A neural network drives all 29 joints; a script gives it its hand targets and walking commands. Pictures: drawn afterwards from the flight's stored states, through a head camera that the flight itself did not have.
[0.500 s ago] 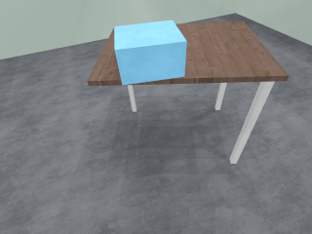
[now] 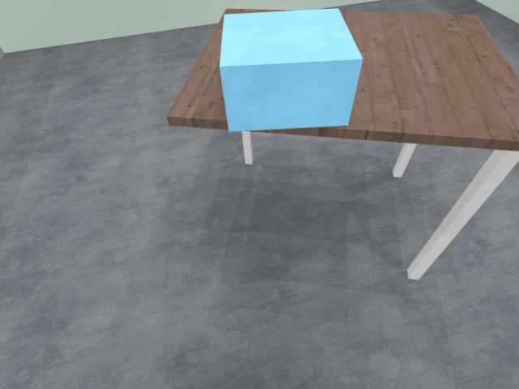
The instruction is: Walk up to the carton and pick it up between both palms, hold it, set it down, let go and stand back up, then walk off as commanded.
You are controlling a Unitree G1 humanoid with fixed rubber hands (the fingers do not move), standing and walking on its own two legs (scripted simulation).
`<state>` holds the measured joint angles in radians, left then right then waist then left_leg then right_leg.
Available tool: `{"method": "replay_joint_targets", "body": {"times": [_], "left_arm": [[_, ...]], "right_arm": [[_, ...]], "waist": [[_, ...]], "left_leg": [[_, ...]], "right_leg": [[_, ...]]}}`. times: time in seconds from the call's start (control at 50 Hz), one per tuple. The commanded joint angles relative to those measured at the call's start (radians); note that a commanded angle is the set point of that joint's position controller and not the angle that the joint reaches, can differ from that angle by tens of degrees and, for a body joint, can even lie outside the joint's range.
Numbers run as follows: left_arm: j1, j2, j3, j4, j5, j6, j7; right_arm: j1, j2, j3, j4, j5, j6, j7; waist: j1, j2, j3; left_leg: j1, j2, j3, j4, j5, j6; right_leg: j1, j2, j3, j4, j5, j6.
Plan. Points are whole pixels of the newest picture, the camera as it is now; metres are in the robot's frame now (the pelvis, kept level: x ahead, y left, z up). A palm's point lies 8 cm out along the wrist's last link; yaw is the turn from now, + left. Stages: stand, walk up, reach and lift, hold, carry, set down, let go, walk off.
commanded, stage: walk off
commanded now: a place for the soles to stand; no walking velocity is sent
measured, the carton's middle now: (284, 68) +0.80 +0.03 +0.08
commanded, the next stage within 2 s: stand in 1.16 s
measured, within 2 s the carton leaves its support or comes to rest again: neither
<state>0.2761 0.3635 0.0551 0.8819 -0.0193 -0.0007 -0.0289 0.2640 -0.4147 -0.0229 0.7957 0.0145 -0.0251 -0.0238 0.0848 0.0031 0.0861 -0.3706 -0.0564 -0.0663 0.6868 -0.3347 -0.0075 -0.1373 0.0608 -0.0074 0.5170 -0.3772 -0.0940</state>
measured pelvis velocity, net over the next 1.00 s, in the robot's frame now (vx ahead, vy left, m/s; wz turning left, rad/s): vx -0.06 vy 0.02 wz -0.01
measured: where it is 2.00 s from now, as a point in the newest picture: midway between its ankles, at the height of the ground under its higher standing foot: outside the picture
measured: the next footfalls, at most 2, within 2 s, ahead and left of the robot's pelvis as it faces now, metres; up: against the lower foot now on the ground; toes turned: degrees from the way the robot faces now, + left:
left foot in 0.06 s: +0.10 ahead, +0.12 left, +0.00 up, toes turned -4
right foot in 0.32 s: +0.01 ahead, -0.13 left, +0.00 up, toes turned +4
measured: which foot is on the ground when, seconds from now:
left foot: up 0.00-0.04, down 0.06-0.38, up 0.40-0.62, down 0.64-1.00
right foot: down 0.00-0.06, up 0.08-0.30, down 0.32-1.00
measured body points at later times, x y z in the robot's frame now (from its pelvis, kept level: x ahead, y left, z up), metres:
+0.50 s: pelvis +0.00 -0.01 +0.00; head +0.02 -0.01 +0.45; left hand +0.07 +0.32 -0.11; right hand +0.09 -0.32 -0.11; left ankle +0.00 +0.13 -0.70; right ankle +0.03 -0.16 -0.73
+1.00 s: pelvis -0.06 +0.02 +0.00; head -0.05 +0.03 +0.45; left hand +0.01 +0.35 -0.12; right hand +0.04 -0.28 -0.11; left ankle -0.03 +0.13 -0.73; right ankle -0.03 -0.13 -0.73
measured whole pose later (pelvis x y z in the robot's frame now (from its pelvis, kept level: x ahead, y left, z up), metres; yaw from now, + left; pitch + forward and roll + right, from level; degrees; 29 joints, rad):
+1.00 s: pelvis -0.06 +0.02 +0.00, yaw -1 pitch -3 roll -1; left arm 0.23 0.40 0.06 0.95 -0.02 -0.01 0.02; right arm 0.25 -0.36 -0.02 0.80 0.01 0.02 0.01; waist 0.01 0.00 0.06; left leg -0.26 -0.05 -0.09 0.58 -0.27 0.02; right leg -0.23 0.01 0.09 0.54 -0.27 0.02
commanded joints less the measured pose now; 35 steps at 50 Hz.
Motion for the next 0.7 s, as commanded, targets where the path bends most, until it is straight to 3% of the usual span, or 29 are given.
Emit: {"method": "replay_joint_targets", "body": {"times": [0.0, 0.02, 0.04, 0.08, 0.12, 0.18, 0.2, 0.24, 0.28, 0.3, 0.32, 0.34, 0.36, 0.38, 0.42, 0.46, 0.5, 0.52, 0.54, 0.56, 0.58, 0.6, 0.62, 0.64, 0.68], "left_arm": [[-0.005, 0.172, 0.034, -0.075, 0.019, 0.002, 0.032], [0.012, 0.156, 0.033, -0.073, 0.016, 0.01, 0.035], [-0.005, 0.193, 0.041, -0.067, 0.019, 0.014, 0.037], [-0.012, 0.191, 0.033, -0.054, 0.027, 0.022, 0.033], [0.001, 0.18, 0.033, -0.034, 0.02, 0.008, 0.028], [-0.005, 0.177, 0.027, -0.025, 0.009, -0.017, 0.039], [-0.013, 0.177, 0.028, -0.021, 0.006, -0.024, 0.046], [-0.002, 0.197, 0.036, -0.009, 0.007, -0.042, 0.057], [-0.004, 0.244, 0.047, -0.013, 0.013, -0.046, 0.071], [-0.001, 0.276, 0.052, -0.02, 0.019, -0.044, 0.074], [0.001, 0.327, 0.062, -0.019, 0.026, -0.046, 0.076], [-0.019, 0.358, 0.067, -0.025, 0.026, -0.043, 0.074], [-0.036, 0.349, 0.067, -0.03, 0.031, -0.045, 0.077], [-0.065, 0.339, 0.07, -0.034, 0.032, -0.049, 0.079], [-0.123, 0.334, 0.067, -0.062, 0.033, -0.046, 0.077], [-0.133, 0.308, 0.059, -0.081, 0.036, -0.045, 0.074], [-0.107, 0.294, 0.051, -0.083, 0.04, -0.043, 0.073], [-0.127, 0.278, 0.043, -0.082, 0.035, -0.037, 0.069], [-0.137, 0.258, 0.033, -0.077, 0.022, -0.03, 0.065], [-0.115, 0.226, 0.025, -0.061, 0.012, -0.024, 0.065], [-0.092, 0.201, 0.021, -0.062, 0.003, -0.021, 0.066], [-0.063, 0.181, 0.02, -0.057, -0.006, -0.02, 0.066], [-0.034, 0.2, 0.032, -0.032, -0.001, -0.018, 0.069], [-0.051, 0.228, 0.042, -0.033, 0.004, -0.015, 0.073], [-0.053, 0.232, 0.045, -0.009, 0.007, -0.021, 0.067]], "right_arm": [[0.067, -0.202, -0.1, -0.003, -0.044, -0.054, -0.045], [0.054, -0.223, -0.098, -0.005, -0.043, -0.05, -0.05], [0.053, -0.228, -0.088, -0.007, -0.031, -0.047, -0.05], [-0.002, -0.224, -0.081, -0.017, -0.035, -0.048, -0.042], [-0.056, -0.188, -0.066, -0.028, -0.047, -0.041, -0.035], [-0.064, -0.18, -0.067, -0.023, -0.048, -0.029, -0.015], [-0.084, -0.178, -0.067, -0.026, -0.048, -0.02, -0.008], [-0.108, -0.199, -0.077, -0.034, -0.046, -0.001, 0.004], [-0.107, -0.204, -0.086, -0.04, -0.041, 0.015, 0.014], [-0.12, -0.199, -0.086, -0.045, -0.036, 0.019, 0.018], [-0.134, -0.19, -0.08, -0.052, -0.033, 0.029, 0.022], [-0.137, -0.178, -0.081, -0.053, -0.034, 0.041, 0.021], [-0.125, -0.188, -0.087, -0.051, -0.041, 0.05, 0.022], [-0.094, -0.192, -0.088, -0.043, -0.045, 0.054, 0.024], [-0.056, -0.2, -0.088, -0.037, -0.035, 0.055, 0.03], [-0.05, -0.194, -0.091, -0.051, -0.034, 0.051, 0.028], [-0.054, -0.171, -0.084, -0.05, -0.037, 0.04, 0.029], [-0.029, -0.143, -0.075, -0.035, -0.037, 0.03, 0.028], [-0.002, -0.13, -0.071, -0.017, -0.042, 0.017, 0.026], [-0.001, -0.141, -0.076, -0.008, -0.048, 0.006, 0.021], [-0.02, -0.168, -0.079, -0.016, -0.057, -0.001, 0.016], [-0.047, -0.199, -0.081, -0.022, -0.065, 0.002, 0.01], [-0.084, -0.218, -0.08, -0.032, -0.063, 0.008, 0.014], [-0.089, -0.239, -0.086, -0.026, -0.057, 0.005, 0.025], [-0.138, -0.202, -0.073, -0.056, -0.061, 0.008, 0.026]], "waist": [[-0.12, 0.043, -0.272], [-0.097, 0.094, -0.275], [-0.096, -0.003, -0.239], [-0.086, 0.026, -0.117], [-0.081, 0.096, -0.101], [-0.088, 0.15, -0.149], [-0.081, 0.162, -0.158], [-0.067, 0.156, -0.176], [-0.067, 0.138, -0.208], [-0.063, 0.079, -0.192], [-0.052, -0.039, -0.158], [-0.048, -0.13, -0.093], [-0.053, -0.128, -0.038], [-0.072, -0.117, -0.018], [-0.089, -0.156, -0.009], [-0.084, -0.155, -0.011], [-0.081, -0.113, -0.036], [-0.104, -0.106, -0.072], [-0.126, -0.065, -0.118], [-0.121, -0.003, -0.16], [-0.109, 0.067, -0.166], [-0.09, 0.152, -0.169], [-0.073, 0.116, -0.149], [-0.106, 0.139, -0.111], [-0.085, 0.179, -0.029]], "left_leg": [[0.472, 0.29, -0.312, -0.196, 0.812, 0.181], [0.469, 0.442, -0.476, -0.192, 0.876, 0.271], [0.37, 0.449, -0.455, -0.231, 0.659, 0.293], [0.167, 0.416, -0.417, -0.269, 0.514, 0.275], [0.24, 0.355, -0.309, -0.233, 0.651, 0.241], [0.339, 0.287, -0.191, -0.178, 0.869, 0.187], [0.342, 0.244, -0.139, -0.152, 0.894, 0.163], [0.314, 0.179, -0.062, -0.117, 0.818, 0.115], [0.215, 0.134, -0.05, -0.103, 0.62, 0.077], [0.129, 0.111, -0.056, -0.088, 0.478, 0.066], [0.032, 0.053, -0.029, -0.015, 0.256, 0.044], [-0.007, -0.003, 0.014, 0.115, -0.116, 0.034], [-0.022, 0.006, -0.031, 0.243, -0.269, 0.032], [-0.034, 0.012, -0.071, 0.308, -0.273, 0.034], [-0.028, -0.01, -0.068, 0.334, -0.253, 0.034], [-0.009, -0.006, -0.071, 0.301, -0.216, 0.013], [0.02, 0.03, -0.048, 0.064, -0.137, 0.008], [0.08, 0.035, -0.019, -0.142, -0.045, 0.01], [0.164, 0.025, -0.006, -0.33, 0.08, 0.024], [0.195, 0.05, -0.071, -0.409, 0.15, 0.045], [0.227, 0.128, -0.211, -0.379, 0.282, 0.084], [0.255, 0.26, -0.36, -0.352, 0.416, 0.133], [0.222, 0.299, -0.336, -0.322, 0.388, 0.172], [0.091, 0.319, -0.364, -0.367, 0.211, 0.205], [0.03, 0.245, -0.283, -0.364, 0.156, 0.17]], "right_leg": [[-0.18, -0.073, 0.123, 0.339, 0.287, 0.108], [-0.26, -0.005, 0.133, 0.416, -0.18, 0.122], [-0.232, -0.027, 0.18, 0.441, -0.232, 0.088], [-0.198, -0.041, 0.192, 0.44, -0.224, 0.07], [-0.248, -0.057, 0.193, 0.348, -0.208, 0.072], [-0.228, -0.064, 0.105, 0.114, -0.122, 0.083], [-0.186, -0.065, 0.075, 0.009, -0.048, 0.085], [-0.083, -0.066, 0.051, -0.142, 0.245, 0.075], [0.014, -0.097, 0.12, -0.092, 0.459, 0.039], [0.035, -0.128, 0.182, -0.083, 0.486, 0.024], [0.01, -0.233, 0.34, -0.122, 0.467, -0.019], [-0.076, -0.328, 0.443, -0.151, 0.465, -0.099], [-0.152, -0.38, 0.494, -0.147, 0.471, -0.144], [-0.186, -0.384, 0.473, -0.14, 0.426, -0.153], [-0.202, -0.358, 0.399, -0.135, 0.413, -0.15], [-0.188, -0.315, 0.351, -0.121, 0.427, -0.13], [-0.109, -0.281, 0.329, -0.089, 0.472, -0.093], [-0.076, -0.236, 0.277, -0.05, 0.49, -0.056], [-0.062, -0.199, 0.236, 0.006, 0.488, -0.021], [-0.038, -0.166, 0.201, 0.091, 0.467, 0.01], [-0.117, -0.13, 0.178, 0.145, 0.327, 0.041], [-0.223, -0.073, 0.14, 0.194, 0.002, 0.07], [-0.255, -0.02, 0.112, 0.272, -0.236, 0.075], [-0.197, -0.012, 0.135, 0.302, -0.254, 0.083], [-0.166, -0.031, 0.14, 0.236, -0.169, 0.069]]}}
